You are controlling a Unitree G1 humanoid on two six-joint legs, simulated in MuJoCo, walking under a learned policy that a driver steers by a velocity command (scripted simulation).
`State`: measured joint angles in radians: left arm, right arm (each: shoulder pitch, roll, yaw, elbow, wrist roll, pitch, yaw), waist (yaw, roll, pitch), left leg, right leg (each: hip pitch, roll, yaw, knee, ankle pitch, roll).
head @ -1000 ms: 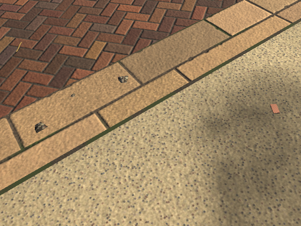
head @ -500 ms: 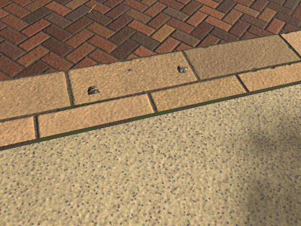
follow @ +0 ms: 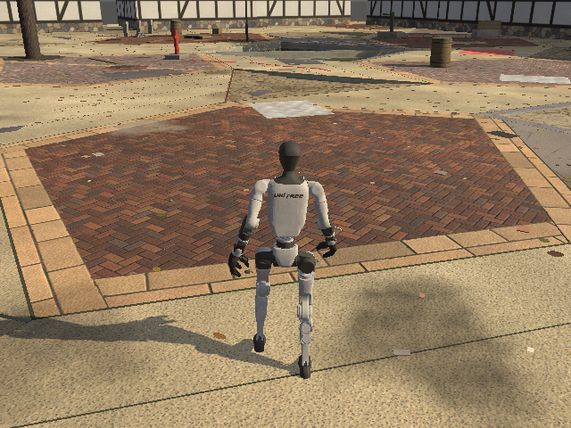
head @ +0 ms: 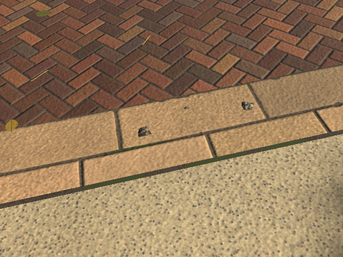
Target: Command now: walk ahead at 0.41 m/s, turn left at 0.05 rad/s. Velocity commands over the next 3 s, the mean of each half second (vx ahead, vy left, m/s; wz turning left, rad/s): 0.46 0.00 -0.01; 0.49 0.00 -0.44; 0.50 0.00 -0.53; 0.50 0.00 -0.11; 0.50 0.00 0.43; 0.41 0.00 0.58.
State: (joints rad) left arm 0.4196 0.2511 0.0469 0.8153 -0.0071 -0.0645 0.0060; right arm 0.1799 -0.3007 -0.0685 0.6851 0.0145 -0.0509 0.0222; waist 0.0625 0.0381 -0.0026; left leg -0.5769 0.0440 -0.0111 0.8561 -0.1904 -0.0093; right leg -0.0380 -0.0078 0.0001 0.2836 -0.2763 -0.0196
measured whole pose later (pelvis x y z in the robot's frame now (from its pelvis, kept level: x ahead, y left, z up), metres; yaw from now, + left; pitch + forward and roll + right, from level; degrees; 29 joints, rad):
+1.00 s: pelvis +0.54 -0.01 +0.00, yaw -17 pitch +2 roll +0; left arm 0.32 0.29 0.06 0.69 -0.01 -0.05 -0.01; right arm 0.13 -0.31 -0.04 0.69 -0.02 -0.09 0.00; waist 0.04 0.03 0.05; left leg -0.67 0.11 -0.09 0.93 -0.18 -0.06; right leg -0.21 0.12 0.08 0.35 -0.16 -0.09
